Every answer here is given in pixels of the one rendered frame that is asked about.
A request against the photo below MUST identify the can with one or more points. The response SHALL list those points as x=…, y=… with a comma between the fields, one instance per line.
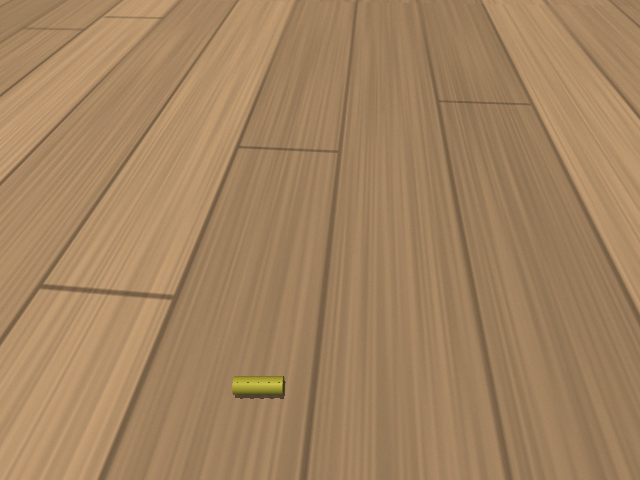
x=258, y=385

